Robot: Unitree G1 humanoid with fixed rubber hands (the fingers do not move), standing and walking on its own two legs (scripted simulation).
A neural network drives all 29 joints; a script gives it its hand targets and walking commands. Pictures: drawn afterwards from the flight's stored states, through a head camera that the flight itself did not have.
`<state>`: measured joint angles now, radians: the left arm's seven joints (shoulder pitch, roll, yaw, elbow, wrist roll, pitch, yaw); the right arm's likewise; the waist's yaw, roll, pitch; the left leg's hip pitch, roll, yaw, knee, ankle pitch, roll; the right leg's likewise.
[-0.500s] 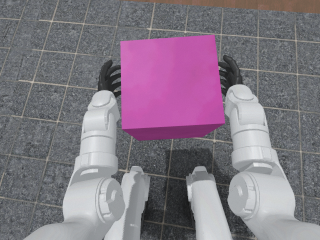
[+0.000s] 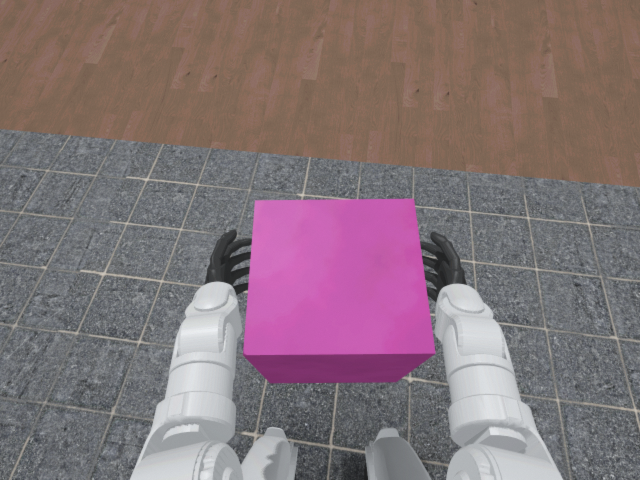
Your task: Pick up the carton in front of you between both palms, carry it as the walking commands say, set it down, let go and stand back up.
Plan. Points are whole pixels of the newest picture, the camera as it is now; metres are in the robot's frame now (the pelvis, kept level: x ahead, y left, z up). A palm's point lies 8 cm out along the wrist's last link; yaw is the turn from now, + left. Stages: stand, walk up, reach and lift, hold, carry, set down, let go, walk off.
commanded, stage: reach and lift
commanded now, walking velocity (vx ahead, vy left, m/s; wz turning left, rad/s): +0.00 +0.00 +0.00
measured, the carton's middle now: (333, 301) +0.38 +0.00 -0.10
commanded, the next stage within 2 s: hold in 1.42 s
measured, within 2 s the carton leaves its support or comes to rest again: neither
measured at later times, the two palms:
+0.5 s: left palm (184, 275) +0.32 +0.15 +0.10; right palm (490, 284) +0.32 -0.15 +0.10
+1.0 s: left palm (183, 271) +0.32 +0.15 +0.11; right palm (494, 277) +0.32 -0.15 +0.11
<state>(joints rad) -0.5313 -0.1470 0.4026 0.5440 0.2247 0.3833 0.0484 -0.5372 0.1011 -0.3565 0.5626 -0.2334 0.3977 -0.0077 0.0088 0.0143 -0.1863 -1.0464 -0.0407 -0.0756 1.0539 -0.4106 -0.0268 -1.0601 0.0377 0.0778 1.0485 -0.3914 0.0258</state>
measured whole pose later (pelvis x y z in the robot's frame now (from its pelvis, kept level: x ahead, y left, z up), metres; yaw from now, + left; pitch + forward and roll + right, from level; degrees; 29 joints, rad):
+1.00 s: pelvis +0.03 +0.00 +0.09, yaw +0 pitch -4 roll +0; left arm -0.32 -0.17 0.29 0.35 0.30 0.62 -0.01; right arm -0.30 0.16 -0.27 0.33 -0.29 0.64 0.01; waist 0.00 0.00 0.03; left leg -0.15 -0.02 -0.09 0.44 -0.22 -0.02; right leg -0.16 0.02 0.08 0.44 -0.20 0.01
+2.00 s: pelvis +0.02 +0.00 +0.09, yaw +0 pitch -8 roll +0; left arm -0.29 -0.16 0.25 0.24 0.28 0.75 -0.01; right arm -0.28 0.16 -0.23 0.23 -0.27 0.76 0.01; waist 0.00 0.00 0.04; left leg -0.07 -0.01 -0.09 0.40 -0.20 -0.02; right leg -0.08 0.01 0.08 0.39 -0.18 0.02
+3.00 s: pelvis +0.32 +0.06 +0.08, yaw -1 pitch +5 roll +0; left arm -0.07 -0.13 0.10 -0.49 0.05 1.27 0.13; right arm -0.05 0.13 -0.05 -0.47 -0.06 1.25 -0.12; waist 0.00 -0.01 -0.15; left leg -0.33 0.03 0.25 0.52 -0.29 0.07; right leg -0.43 -0.09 -0.08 1.10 -0.44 -0.01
